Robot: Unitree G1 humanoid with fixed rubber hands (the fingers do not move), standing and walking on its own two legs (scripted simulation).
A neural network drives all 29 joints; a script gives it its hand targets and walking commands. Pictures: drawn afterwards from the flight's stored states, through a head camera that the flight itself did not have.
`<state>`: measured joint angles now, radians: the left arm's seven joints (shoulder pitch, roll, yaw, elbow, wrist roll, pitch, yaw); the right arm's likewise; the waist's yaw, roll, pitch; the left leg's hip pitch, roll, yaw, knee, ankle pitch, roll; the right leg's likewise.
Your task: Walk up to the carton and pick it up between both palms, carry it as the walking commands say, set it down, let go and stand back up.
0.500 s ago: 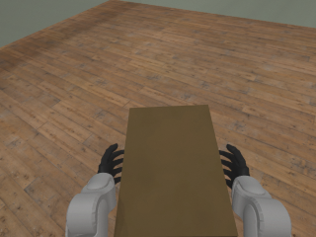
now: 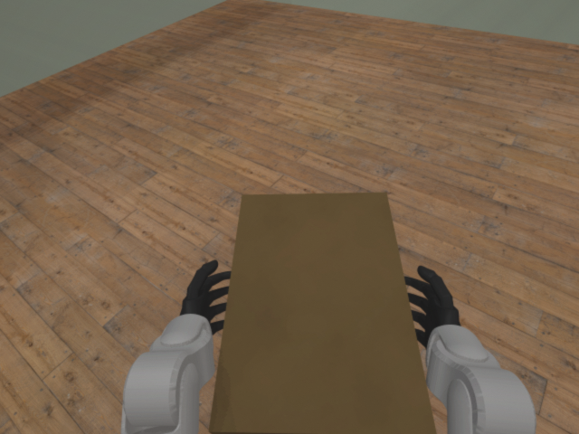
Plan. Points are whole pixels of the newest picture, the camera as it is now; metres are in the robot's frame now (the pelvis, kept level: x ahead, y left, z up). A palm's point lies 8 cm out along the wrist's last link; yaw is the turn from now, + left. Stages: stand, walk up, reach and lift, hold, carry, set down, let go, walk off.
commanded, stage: carry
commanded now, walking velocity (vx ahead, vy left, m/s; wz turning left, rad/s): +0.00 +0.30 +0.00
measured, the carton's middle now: (315, 330) +0.27 +0.00 +0.01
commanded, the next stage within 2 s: none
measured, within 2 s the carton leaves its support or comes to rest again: neither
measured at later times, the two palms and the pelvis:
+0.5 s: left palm (24, 366) +0.19 +0.34 +0.08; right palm (267, 367) +0.19 +0.05 +0.08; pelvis -0.05 +0.19 -0.01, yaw +0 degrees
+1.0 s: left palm out of the picture +0.13 +0.54 +0.07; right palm (81, 410) +0.14 +0.25 +0.08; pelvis -0.10 +0.38 +0.00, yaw +1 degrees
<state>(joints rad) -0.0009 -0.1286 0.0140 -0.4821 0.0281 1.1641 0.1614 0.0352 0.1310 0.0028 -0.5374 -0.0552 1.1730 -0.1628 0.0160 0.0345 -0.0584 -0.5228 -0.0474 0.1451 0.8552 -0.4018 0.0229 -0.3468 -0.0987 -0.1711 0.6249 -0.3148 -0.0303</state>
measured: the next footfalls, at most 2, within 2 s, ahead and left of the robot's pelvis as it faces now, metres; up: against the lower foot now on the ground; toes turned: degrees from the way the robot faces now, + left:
left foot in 0.24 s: +0.05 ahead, +0.26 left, +0.00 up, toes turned +8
right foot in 0.52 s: -0.01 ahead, +0.10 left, +0.00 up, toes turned -11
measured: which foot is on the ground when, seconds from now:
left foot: up 0.00-0.22, down 0.24-0.52, up 0.54-0.80, down 0.82-1.00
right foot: down 0.00-0.24, up 0.26-0.50, down 0.52-0.82, up 0.84-1.00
